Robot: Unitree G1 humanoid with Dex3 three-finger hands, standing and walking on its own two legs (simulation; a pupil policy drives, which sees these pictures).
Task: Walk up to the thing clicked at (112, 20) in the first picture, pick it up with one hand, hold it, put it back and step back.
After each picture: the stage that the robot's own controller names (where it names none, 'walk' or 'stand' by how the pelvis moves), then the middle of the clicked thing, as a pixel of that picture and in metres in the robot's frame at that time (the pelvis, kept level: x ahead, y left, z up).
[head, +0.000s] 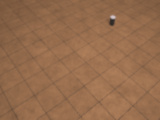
stand; (112, 20) +1.76 -0.37 -0.72
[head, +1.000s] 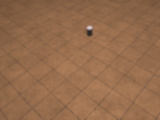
walk; (89, 31) +1.65 +0.06 -0.69
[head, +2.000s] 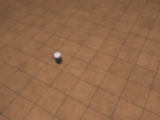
walk; (58, 58) +1.07 +0.34 -0.72
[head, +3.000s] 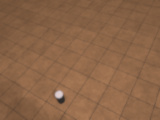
walk; (60, 97) +0.65 +0.28 -0.72
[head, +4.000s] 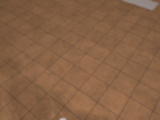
walk; out of the picture +0.42 +0.20 -0.71
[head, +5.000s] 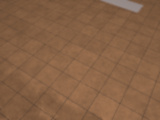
stand; out of the picture +0.34 +0.21 -0.72
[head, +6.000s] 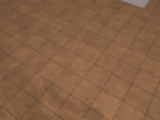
stand; out of the picture +0.34 +0.21 -0.72
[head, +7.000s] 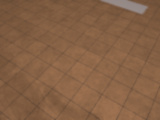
stand; out of the picture +0.33 +0.21 -0.73
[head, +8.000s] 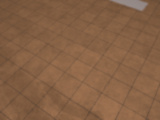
stand; out of the picture +0.32 +0.22 -0.73
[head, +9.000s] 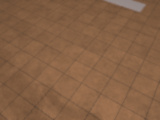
go down; out of the picture +0.32 +0.22 -0.73
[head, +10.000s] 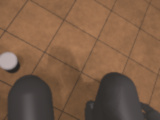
go down; (10, 63) +0.40 +0.25 -0.30
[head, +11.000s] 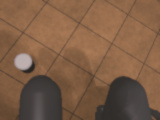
approach; (25, 64) +0.39 +0.24 -0.30
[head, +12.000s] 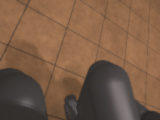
close in; out of the picture +0.38 +0.27 -0.22
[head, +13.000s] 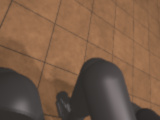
close; out of the picture +0.38 +0.28 -0.22
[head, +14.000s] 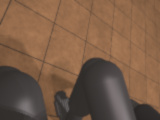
lift; out of the picture +0.37 +0.28 -0.22
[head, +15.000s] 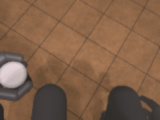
lift; (17, 79) +0.31 +0.22 -0.04
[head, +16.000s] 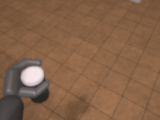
hold; (36, 85) +0.33 +0.17 +0.03
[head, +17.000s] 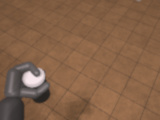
hold; (37, 86) +0.33 +0.17 +0.01
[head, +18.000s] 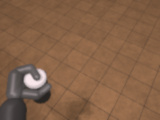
crouch; (38, 87) +0.33 +0.16 +0.01
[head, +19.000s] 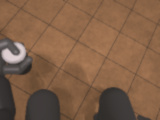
crouch; (18, 60) +0.40 +0.21 -0.10
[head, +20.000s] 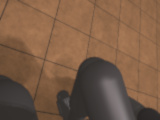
lower; out of the picture +0.40 +0.29 -0.22
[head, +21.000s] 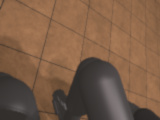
lower; out of the picture +0.40 +0.30 -0.22
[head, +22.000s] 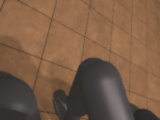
lower; out of the picture +0.40 +0.30 -0.22
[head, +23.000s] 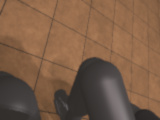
lower; out of the picture +0.40 +0.30 -0.22
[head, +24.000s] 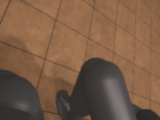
loosen; out of the picture +0.39 +0.28 -0.22
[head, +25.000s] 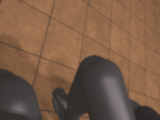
withdraw; out of the picture +0.39 +0.28 -0.22
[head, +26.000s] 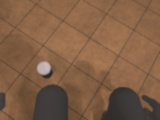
walk; (45, 70) +0.42 +0.21 -0.40
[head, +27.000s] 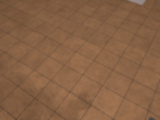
stand; out of the picture +0.35 +0.18 -0.66
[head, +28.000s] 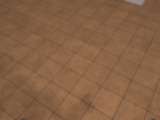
stand; out of the picture +0.36 +0.20 -0.66
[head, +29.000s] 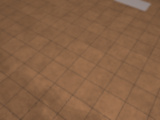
stand; out of the picture +0.36 +0.18 -0.70
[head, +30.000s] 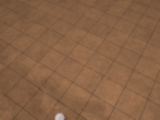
walk; out of the picture +0.38 +0.18 -0.71
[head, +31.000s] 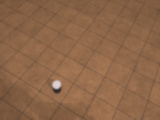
walk; (56, 87) +0.58 +0.16 -0.71
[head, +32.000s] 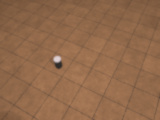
walk; (58, 62) +0.90 +0.29 -0.69
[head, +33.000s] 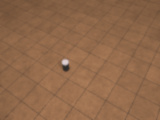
stand; (65, 65) +0.99 +0.21 -0.72
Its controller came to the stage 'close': yes
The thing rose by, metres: 0.72
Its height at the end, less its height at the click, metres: +0.00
